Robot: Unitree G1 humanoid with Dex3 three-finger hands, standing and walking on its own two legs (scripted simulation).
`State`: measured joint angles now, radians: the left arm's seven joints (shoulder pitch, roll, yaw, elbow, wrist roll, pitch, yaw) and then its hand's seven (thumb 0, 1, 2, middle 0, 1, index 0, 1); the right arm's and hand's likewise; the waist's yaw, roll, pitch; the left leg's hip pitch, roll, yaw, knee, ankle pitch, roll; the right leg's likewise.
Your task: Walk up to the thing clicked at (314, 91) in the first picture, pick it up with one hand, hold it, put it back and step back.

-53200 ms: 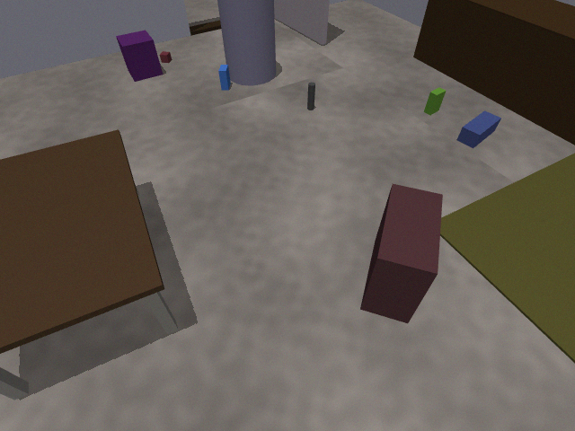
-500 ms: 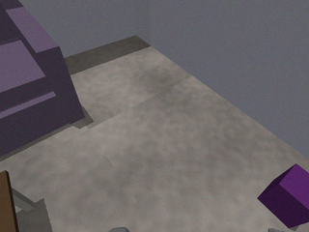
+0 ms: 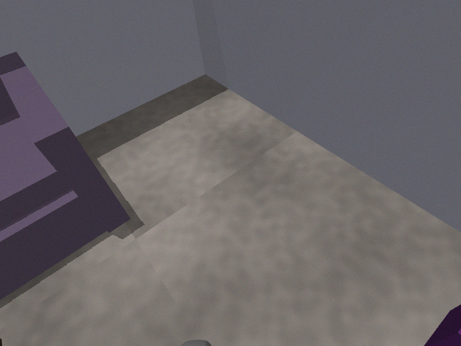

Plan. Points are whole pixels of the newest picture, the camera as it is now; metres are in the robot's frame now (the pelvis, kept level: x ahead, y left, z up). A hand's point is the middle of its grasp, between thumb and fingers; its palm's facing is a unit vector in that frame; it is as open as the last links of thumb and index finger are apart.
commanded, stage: walk up
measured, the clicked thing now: out of the picture -1.03 -0.46 -0.68
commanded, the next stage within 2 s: none
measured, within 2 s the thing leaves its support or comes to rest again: neither
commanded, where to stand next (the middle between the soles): +0.32 +0.03 m, yaw -83 degrees
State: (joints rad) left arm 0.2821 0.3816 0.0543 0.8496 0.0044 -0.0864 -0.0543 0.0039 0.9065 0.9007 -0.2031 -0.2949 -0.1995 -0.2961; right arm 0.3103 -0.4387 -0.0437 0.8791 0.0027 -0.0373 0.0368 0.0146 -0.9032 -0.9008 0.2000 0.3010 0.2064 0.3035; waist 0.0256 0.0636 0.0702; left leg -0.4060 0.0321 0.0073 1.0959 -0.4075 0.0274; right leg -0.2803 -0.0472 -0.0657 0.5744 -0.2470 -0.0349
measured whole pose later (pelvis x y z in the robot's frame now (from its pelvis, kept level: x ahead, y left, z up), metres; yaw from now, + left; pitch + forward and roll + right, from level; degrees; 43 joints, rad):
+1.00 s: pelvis +0.32 +0.11 -0.01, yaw -48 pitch -2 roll +1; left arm 0.19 0.39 0.01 0.67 0.01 0.00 0.03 0.00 0.91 0.90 -0.20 -0.29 -0.20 -0.30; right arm 0.20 -0.38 -0.05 0.72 0.02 0.05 0.03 0.01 -0.90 -0.90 0.20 0.30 0.21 0.30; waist -0.01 0.01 0.21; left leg -0.48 0.03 0.00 1.13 -0.50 -0.03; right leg -0.41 0.02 0.09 0.66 -0.21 -0.02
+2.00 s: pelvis +0.30 +0.12 -0.01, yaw -81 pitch -2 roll +0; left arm 0.27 0.41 0.04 0.86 0.00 0.00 0.00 0.01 0.91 0.90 -0.20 -0.29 -0.20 -0.30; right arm 0.24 -0.37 -0.04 0.84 -0.04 -0.01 0.03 0.01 -0.90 -0.90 0.21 0.30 0.21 0.30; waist -0.02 -0.01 0.11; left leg -0.35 0.07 0.14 0.68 -0.29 0.02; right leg -0.45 0.03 0.05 0.99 -0.45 -0.01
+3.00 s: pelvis +0.44 +0.11 +0.00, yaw -138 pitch -2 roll -2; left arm 0.30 0.45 0.08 0.80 0.03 0.05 -0.06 0.01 0.91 0.90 -0.20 -0.29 -0.20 -0.30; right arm 0.25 -0.45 -0.08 0.78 -0.03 0.00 0.05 0.01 -0.90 -0.90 0.20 0.30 0.21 0.30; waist -0.05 0.01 0.08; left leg -0.34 0.15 0.21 0.55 -0.18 0.04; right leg -0.36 0.00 0.06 0.90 -0.45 0.02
